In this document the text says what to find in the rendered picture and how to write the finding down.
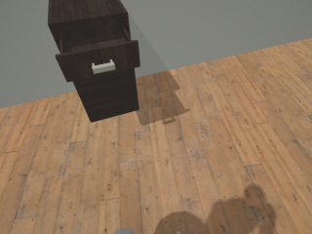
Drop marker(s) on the cabinet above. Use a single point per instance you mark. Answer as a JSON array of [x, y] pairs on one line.
[[107, 95]]

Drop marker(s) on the handle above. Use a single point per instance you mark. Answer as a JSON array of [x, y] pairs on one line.
[[103, 67]]

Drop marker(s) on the drawer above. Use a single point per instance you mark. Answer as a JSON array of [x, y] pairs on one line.
[[79, 48]]

